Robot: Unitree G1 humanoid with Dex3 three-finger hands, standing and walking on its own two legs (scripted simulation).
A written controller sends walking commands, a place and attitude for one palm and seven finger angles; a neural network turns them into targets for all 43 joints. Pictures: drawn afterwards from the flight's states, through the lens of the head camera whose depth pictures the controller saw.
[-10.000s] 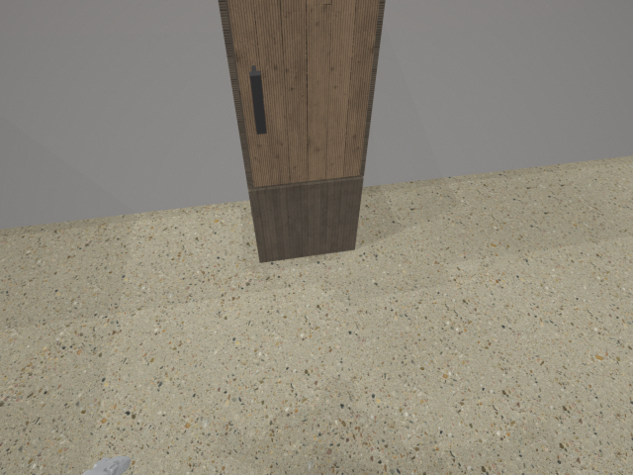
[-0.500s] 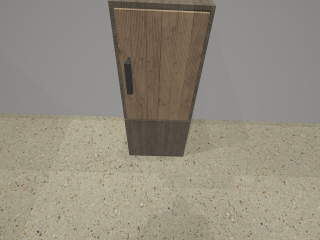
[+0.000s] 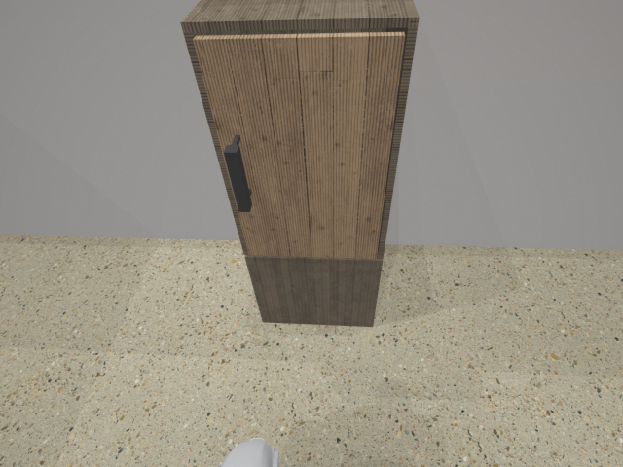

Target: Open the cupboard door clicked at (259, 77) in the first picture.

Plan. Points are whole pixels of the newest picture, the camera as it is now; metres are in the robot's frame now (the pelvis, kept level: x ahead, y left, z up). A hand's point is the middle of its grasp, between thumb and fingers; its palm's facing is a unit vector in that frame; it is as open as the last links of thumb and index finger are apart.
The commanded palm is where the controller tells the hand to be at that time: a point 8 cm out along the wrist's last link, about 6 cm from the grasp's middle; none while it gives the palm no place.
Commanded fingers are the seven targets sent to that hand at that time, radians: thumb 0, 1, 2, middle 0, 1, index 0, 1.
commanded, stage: take the last steps up to it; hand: left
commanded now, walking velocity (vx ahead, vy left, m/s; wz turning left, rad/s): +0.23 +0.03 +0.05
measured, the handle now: (241, 174) +0.70 +0.21 -0.04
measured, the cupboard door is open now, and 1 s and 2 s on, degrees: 0 0 0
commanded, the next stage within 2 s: come to a stop and stand still in 0.12 s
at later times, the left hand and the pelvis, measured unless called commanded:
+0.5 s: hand (177, 459) +0.17 +0.24 -0.19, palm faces +0.06 -0.97 -0.22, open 7.4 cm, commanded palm none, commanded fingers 0.00 0.90 0.90 -0.20 -0.30 -0.20 -0.30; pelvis +0.13 +0.05 -0.01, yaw -1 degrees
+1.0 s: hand out of the picture +0.15 +0.18 -0.16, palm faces +0.04 -0.96 -0.29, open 7.3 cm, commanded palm none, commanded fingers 0.00 0.90 0.90 -0.20 -0.30 -0.20 -0.30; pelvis +0.11 -0.02 +0.00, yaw -1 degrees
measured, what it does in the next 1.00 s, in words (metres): walks ahead: left foot, then right foot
